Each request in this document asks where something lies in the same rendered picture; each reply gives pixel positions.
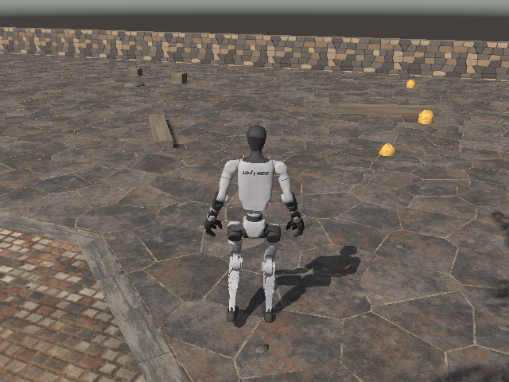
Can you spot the robot head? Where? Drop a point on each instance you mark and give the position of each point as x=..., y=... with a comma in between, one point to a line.
x=256, y=137

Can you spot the robot right upper arm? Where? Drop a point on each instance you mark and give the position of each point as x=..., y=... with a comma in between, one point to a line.
x=284, y=180

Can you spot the robot left upper arm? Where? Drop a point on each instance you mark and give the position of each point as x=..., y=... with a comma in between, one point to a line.
x=226, y=178

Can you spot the robot left forearm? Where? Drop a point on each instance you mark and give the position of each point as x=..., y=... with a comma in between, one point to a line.
x=215, y=208

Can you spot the robot left hand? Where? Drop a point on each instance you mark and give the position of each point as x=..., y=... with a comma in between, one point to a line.
x=211, y=224

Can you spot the robot right hand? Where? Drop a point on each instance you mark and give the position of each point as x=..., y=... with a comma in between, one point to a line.
x=299, y=225

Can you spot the right robot shin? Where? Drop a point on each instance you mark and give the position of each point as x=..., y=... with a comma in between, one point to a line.
x=269, y=286

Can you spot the robot right forearm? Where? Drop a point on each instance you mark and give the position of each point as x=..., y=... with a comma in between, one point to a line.
x=293, y=210

